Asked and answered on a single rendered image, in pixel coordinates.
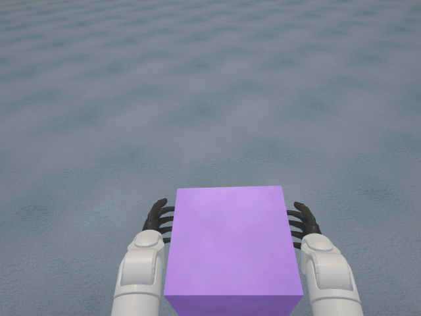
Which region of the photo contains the right robot hand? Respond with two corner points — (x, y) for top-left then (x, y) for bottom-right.
(286, 201), (322, 249)

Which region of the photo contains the left robot hand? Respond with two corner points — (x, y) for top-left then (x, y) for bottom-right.
(142, 198), (175, 243)

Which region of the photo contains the robot left forearm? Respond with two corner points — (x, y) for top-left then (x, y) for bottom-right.
(111, 230), (165, 316)

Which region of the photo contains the robot right forearm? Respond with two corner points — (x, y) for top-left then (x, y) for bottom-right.
(301, 234), (364, 316)

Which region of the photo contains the carton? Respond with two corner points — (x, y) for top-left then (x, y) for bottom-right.
(164, 186), (303, 316)

